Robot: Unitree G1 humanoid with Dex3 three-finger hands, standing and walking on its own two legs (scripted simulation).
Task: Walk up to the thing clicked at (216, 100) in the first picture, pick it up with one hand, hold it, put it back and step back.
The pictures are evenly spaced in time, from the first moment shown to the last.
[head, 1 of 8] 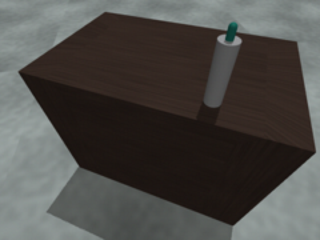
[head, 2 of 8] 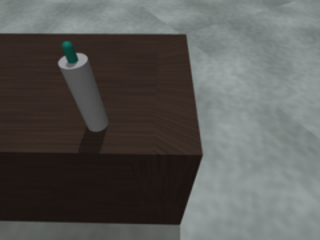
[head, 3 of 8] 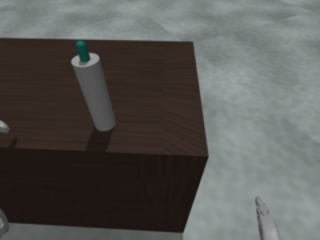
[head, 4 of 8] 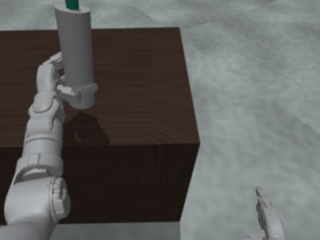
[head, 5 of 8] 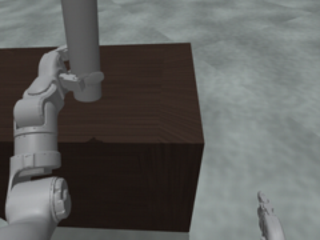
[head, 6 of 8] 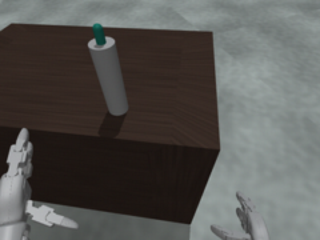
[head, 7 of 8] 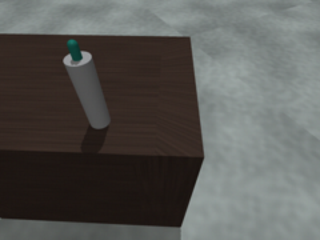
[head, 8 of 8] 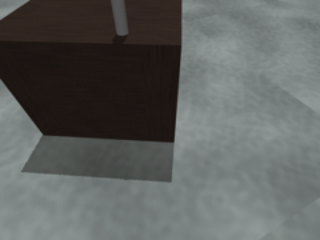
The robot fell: no
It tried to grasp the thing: yes
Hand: left
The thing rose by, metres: 0.24
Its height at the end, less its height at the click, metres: +0.00
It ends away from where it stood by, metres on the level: 0.01
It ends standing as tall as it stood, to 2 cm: yes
